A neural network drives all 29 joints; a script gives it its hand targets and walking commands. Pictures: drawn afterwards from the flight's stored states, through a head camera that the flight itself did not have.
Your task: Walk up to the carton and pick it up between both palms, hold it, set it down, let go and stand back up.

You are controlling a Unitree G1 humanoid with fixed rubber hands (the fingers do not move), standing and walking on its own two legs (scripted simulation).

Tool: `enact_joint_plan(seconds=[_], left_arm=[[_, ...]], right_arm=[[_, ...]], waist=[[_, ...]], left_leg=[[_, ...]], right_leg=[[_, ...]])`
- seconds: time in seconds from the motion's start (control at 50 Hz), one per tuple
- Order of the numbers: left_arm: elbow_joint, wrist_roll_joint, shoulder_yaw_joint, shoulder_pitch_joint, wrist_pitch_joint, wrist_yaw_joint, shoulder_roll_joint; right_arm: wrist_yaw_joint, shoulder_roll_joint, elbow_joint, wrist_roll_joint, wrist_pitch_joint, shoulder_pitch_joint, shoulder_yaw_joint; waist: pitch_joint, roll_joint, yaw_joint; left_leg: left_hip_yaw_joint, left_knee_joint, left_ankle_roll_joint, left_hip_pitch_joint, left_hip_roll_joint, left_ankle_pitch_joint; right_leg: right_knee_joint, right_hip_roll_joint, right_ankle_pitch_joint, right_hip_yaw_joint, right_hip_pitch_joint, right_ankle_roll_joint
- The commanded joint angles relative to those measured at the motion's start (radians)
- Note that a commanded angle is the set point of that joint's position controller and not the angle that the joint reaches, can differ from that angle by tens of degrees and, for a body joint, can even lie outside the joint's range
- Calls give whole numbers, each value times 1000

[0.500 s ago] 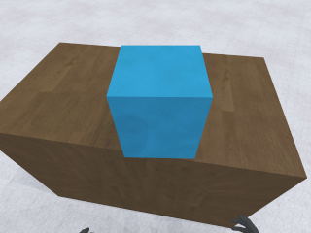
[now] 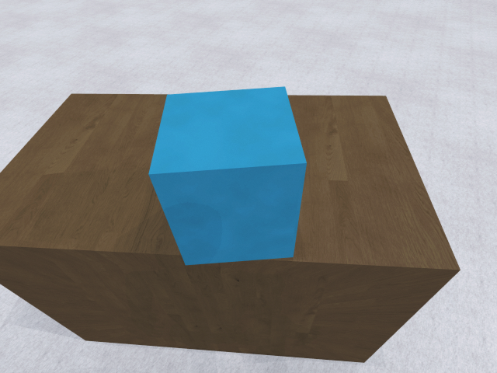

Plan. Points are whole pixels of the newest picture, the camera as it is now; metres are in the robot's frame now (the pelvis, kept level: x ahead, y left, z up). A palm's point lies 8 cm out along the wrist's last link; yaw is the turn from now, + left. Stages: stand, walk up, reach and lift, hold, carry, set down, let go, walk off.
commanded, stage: walk up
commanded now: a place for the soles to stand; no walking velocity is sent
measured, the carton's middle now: (233, 179) +0.43 +0.06 +0.07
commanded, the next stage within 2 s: reach and lift in 0.98 s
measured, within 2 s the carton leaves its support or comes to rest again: neither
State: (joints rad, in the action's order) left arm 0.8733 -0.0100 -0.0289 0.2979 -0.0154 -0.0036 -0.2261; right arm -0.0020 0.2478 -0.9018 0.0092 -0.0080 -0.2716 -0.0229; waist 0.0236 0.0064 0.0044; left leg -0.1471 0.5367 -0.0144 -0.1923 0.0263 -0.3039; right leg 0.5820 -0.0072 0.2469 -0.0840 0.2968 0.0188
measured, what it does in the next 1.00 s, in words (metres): stands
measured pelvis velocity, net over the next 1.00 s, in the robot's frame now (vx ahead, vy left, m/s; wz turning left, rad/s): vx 0.02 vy -0.01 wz -0.12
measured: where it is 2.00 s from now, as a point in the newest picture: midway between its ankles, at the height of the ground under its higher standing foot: outside the picture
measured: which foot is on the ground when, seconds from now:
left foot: down 0.00-1.00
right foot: down 0.00-1.00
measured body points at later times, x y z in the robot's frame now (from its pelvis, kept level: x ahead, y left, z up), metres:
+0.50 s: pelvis +0.02 -0.01 +0.00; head +0.02 -0.02 +0.45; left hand +0.08 +0.24 -0.14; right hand +0.04 -0.27 -0.15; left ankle -0.01 +0.11 -0.73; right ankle +0.04 -0.13 -0.73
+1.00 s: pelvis +0.02 -0.01 -0.01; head +0.04 -0.02 +0.44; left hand +0.12 +0.24 -0.14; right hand +0.03 -0.27 -0.16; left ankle +0.00 +0.11 -0.73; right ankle +0.04 -0.13 -0.73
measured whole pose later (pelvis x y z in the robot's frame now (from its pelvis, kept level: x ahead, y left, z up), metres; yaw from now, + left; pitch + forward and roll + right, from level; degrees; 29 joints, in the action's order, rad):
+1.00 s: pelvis +0.02 -0.01 -0.01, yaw -7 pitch -1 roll +2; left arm 0.90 0.01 -0.04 0.26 0.04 -0.03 -0.25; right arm 0.01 0.26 -0.97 0.04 -0.02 -0.25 0.00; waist 0.05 0.01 -0.02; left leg -0.25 0.64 0.01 -0.20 0.08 -0.41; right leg 0.73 0.06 0.34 -0.18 0.37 0.00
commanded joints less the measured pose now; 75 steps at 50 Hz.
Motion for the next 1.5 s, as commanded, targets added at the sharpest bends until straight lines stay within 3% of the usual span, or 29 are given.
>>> enact_joint_plan(seconds=[0.0,0.02,0.06,0.08,0.1,0.14,0.2,0.22,0.26,0.28,0.32,0.34,0.38,0.44,0.96,0.98,1.0,1.02,1.08,1.12,1.14,1.16,1.22,1.24,1.26,1.34,1.36,1.42,1.48], left_arm=[[-34,-4,18,22,-13,-2,-101],[-31,-7,17,23,-13,-3,-102],[-21,2,14,19,-14,-4,-106],[-20,4,14,31,-14,-6,-113],[-11,-2,19,36,-14,-7,-124],[1,2,20,36,-12,-10,-134],[3,4,12,50,-14,-13,-143],[10,9,16,33,-12,-12,-158],[9,3,14,25,-11,-13,-142],[8,8,17,60,-14,-15,-139],[20,6,13,39,-12,-14,-147],[19,9,14,58,-14,-15,-142],[25,7,7,61,-13,-18,-122],[23,5,9,45,-8,-25,-138],[-22,5,26,37,1,-36,-168],[-152,76,30,-607,187,-15,-242],[-141,52,8,-519,332,-12,-188],[-282,8,38,-509,423,10,-177],[-448,-110,115,-385,565,70,-180],[-458,-161,132,-287,612,96,-163],[-475,-167,143,-244,619,106,-158],[-497,-172,125,-218,625,107,-161],[-610,-152,117,-197,601,104,-178],[-615,-134,102,-182,592,97,-169],[-626,-126,109,-189,580,89,-184],[-627,-94,67,-267,501,59,-170],[-656,-78,49,-309,470,47,-165],[-635,-58,42,-337,412,26,-162],[-613,-32,61,-306,370,27,-170]], right_arm=[[-6,125,50,1,27,-1,21],[-5,134,46,3,27,-5,23],[-9,133,40,-2,24,-5,25],[-10,137,32,0,20,6,24],[-7,130,27,5,16,10,18],[-6,121,20,3,10,11,16],[-5,120,11,7,11,-33,10],[-6,108,0,6,10,-51,6],[-7,125,-4,9,14,-36,5],[-7,122,-7,9,16,-33,8],[-13,120,-16,8,16,-47,4],[-15,129,-10,7,16,-45,5],[-17,138,-14,10,13,-46,15],[-12,134,-23,10,3,-38,9],[-7,155,-9,13,-30,-26,23],[48,114,48,99,109,612,163],[78,149,23,132,113,400,190],[80,151,81,99,93,359,193],[47,162,145,-1,44,245,152],[18,156,110,-82,5,192,130],[12,163,109,-111,-4,165,118],[6,163,103,-135,-22,163,92],[-1,137,206,-144,-64,175,82],[-2,131,241,-129,-73,169,87],[-7,124,256,-126,-85,157,78],[-3,47,360,-10,-65,183,133],[-2,32,375,0,-50,190,147],[4,9,378,8,-31,177,151],[-3,0,435,9,-9,147,151]], waist=[[28,45,3],[38,-3,6],[25,6,-2],[54,-25,12],[39,6,8],[75,-17,2],[32,53,-4],[38,104,-12],[70,9,-9],[23,8,3],[58,35,-14],[39,42,2],[-5,50,-2],[30,14,-5],[18,31,-8],[98,2,13],[52,23,-49],[-47,32,-21],[-233,19,-28],[-252,-20,-41],[-270,-24,-59],[-240,-22,-45],[-132,8,-60],[-117,-4,-67],[-105,27,-45],[45,-34,-74],[41,-67,-92],[-6,-122,-80],[-44,-61,-81]], left_leg=[[184,-202,-54,-14,124,-76],[158,-204,-47,-31,128,-82],[139,-201,-50,-18,121,-67],[133,-206,-52,-38,125,-121],[125,-197,-52,-22,119,-105],[102,-176,-50,-22,97,-113],[93,-136,-49,45,88,-83],[89,-134,-41,64,82,-86],[89,-144,-43,23,91,-62],[75,-138,-43,52,92,-33],[70,-138,-33,41,89,-7],[72,-137,-42,62,103,13],[71,-134,-58,91,112,28],[35,-132,-51,44,130,20],[-8,-58,-59,93,131,2],[96,144,15,-382,27,-63],[77,181,28,-200,42,-65],[38,216,45,-163,49,-59],[28,293,91,-17,43,135],[48,325,108,37,29,264],[61,325,102,49,33,272],[60,308,101,55,30,278],[58,205,65,52,28,147],[60,178,55,46,26,140],[48,155,45,19,25,107],[40,20,18,-112,42,-91],[47,6,19,-136,48,-116],[75,-65,0,-209,83,-231],[47,-67,-12,-232,72,-152]], right_leg=[[-101,-24,-44,-55,31,-61],[-85,-26,-79,-66,7,-55],[-81,-29,-104,-57,17,-56],[-91,-24,-66,-65,26,-59],[-93,-32,-48,-81,25,-62],[-123,-45,-32,-114,69,-62],[-157,-51,11,-151,101,-63],[-176,-44,55,-180,131,-67],[-147,-36,-12,-159,94,-65],[-127,-34,-80,-151,89,-67],[-122,-33,-131,-164,96,-72],[-102,-31,-176,-140,87,-66],[-85,-25,-191,-139,75,-71],[-40,-16,-229,-134,75,-71],[7,13,-251,-188,134,-86],[132,-24,142,107,202,-92],[125,-26,39,95,257,-89],[121,-22,8,87,197,-78],[156,-17,-350,118,77,-51],[175,-3,-533,138,75,-40],[180,12,-499,147,66,-49],[151,21,-457,153,58,-52],[59,29,-273,138,41,-67],[48,24,-254,135,28,-64],[25,33,-210,130,16,-60],[-31,21,-8,127,-6,-60],[-17,31,-1,137,-29,-61],[7,43,22,136,-147,-56],[-11,36,-30,125,-217,-45]])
